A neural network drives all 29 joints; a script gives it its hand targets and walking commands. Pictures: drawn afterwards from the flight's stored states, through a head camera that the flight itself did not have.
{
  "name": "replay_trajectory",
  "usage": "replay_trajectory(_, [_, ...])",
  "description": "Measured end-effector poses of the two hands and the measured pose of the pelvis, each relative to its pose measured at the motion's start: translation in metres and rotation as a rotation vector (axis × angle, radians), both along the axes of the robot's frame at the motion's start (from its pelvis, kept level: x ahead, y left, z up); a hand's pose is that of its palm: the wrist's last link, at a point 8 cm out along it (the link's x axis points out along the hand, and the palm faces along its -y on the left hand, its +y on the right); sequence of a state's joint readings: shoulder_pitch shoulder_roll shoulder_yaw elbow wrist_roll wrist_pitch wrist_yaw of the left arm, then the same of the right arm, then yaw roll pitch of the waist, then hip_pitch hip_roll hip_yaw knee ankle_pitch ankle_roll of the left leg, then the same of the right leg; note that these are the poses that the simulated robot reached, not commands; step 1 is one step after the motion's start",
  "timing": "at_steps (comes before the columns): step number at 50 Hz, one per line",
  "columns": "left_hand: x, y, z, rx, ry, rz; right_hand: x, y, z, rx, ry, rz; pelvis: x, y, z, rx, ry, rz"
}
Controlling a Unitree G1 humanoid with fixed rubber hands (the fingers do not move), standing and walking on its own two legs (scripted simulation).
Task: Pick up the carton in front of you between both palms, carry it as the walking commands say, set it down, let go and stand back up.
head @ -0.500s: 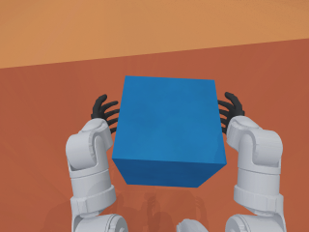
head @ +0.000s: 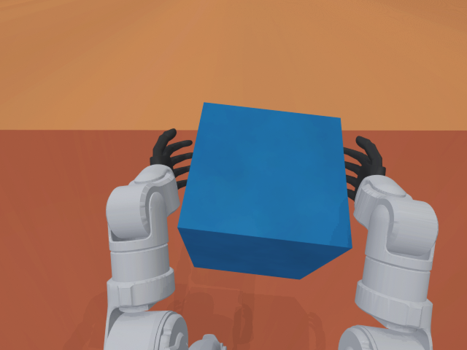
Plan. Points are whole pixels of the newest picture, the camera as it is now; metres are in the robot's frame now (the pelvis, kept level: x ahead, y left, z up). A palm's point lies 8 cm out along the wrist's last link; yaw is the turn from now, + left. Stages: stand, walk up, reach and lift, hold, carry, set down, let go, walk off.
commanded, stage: carry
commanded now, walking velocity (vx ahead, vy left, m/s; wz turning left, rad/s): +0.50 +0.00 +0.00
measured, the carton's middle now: (257, 202) +0.37 +0.02 +0.08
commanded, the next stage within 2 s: none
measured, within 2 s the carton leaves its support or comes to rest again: neither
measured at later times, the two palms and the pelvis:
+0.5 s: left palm (202, 59) +0.66 +0.16 +0.20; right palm (342, 55) +0.68 -0.14 +0.20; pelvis +0.33 -0.01 +0.04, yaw +0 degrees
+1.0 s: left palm out of the picture +1.00 +0.14 +0.24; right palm out of the picture +0.96 -0.16 +0.23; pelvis +0.64 +0.03 +0.11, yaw -1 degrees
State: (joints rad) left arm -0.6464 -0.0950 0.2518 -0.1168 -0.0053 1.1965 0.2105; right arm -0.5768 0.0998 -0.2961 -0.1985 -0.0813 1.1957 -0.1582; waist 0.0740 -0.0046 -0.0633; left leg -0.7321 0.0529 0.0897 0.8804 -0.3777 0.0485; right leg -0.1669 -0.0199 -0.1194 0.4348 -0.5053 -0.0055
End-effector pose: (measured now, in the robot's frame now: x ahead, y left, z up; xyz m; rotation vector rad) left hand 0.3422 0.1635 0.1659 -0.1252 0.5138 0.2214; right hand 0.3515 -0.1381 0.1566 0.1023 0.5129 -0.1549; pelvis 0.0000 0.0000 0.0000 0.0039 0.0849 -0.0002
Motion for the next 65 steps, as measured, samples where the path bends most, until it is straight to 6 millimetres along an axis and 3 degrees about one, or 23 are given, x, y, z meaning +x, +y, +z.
replay_trajectory(5, [0.085,-0.011,-0.004,-0.007,0.028,-0.107,0.055,-0.009,-0.001,-0.014,0.047,-0.073,0.073,0.021,-0.001,0.031,-0.020,-0.009])
replay_trajectory(9, [0.134,-0.024,-0.009,-0.039,0.112,-0.139,0.086,-0.021,-0.005,0.000,0.137,-0.127,0.116,0.027,0.021,0.010,-0.013,-0.008])
replay_trajectory(12, [0.168,-0.028,-0.004,-0.055,0.106,-0.129,0.120,-0.026,0.005,0.001,0.132,-0.137,0.149,0.026,0.033,-0.001,-0.010,-0.011])
replay_trajectory(20, [0.266,-0.020,0.033,-0.017,-0.019,-0.059,0.249,-0.020,0.046,0.005,0.000,-0.051,0.258,0.007,0.040,-0.017,-0.002,0.000])
replay_trajectory(23, [0.300,-0.014,0.038,0.005,-0.021,-0.013,0.303,-0.013,0.047,0.000,-0.009,0.022,0.303,-0.007,0.035,-0.045,-0.022,0.013])
replay_trajectory(28, [0.340,0.002,0.035,0.005,0.096,0.067,0.368,0.003,0.045,0.005,0.085,0.069,0.360,-0.017,0.057,-0.020,-0.021,0.007])
replay_trajectory(31, [0.374,0.006,0.046,0.007,0.098,0.076,0.402,0.007,0.053,0.029,0.083,0.058,0.392,-0.017,0.069,-0.008,-0.019,0.008])
replay_trajectory(39, [0.504,-0.001,0.084,0.006,-0.002,-0.004,0.501,-0.001,0.080,-0.005,0.013,-0.005,0.502,0.002,0.077,0.003,-0.002,-0.005])
replay_trajectory(44, [0.590,-0.013,0.073,-0.008,0.043,-0.113,0.555,-0.009,0.074,-0.018,0.080,-0.082,0.575,0.023,0.078,0.029,-0.022,-0.014])
replay_trajectory(47, [0.626,-0.023,0.068,-0.034,0.111,-0.140,0.577,-0.019,0.069,-0.009,0.154,-0.128,0.607,0.028,0.094,0.013,-0.018,-0.012])
replay_trajectory(50, [0.660,-0.028,0.070,-0.058,0.118,-0.138,0.608,-0.024,0.076,-0.006,0.162,-0.144,0.639,0.029,0.108,0.002,-0.014,-0.015])
replay_trajectory(58, [0.756,-0.019,0.108,-0.027,-0.014,-0.070,0.734,-0.018,0.120,-0.001,0.018,-0.064,0.745,0.013,0.120,-0.010,-0.002,-0.004])
replay_trajectory(62, [0.804,-0.011,0.118,0.008,-0.029,-0.010,0.806,-0.009,0.125,-0.008,-0.006,0.022,0.807,-0.004,0.113,-0.046,-0.024,0.011])
replay_trajectory(65, [0.828,-0.001,0.116,0.006,0.042,0.046,0.847,0.001,0.125,-0.023,0.051,0.066,0.842,-0.013,0.126,-0.032,-0.024,0.007])
